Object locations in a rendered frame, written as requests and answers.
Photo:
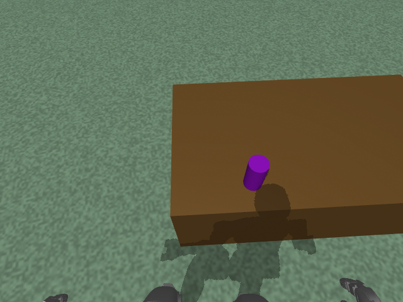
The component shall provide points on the can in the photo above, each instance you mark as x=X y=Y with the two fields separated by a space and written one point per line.
x=256 y=172

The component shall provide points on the right robot hand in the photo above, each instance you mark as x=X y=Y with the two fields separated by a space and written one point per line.
x=358 y=289

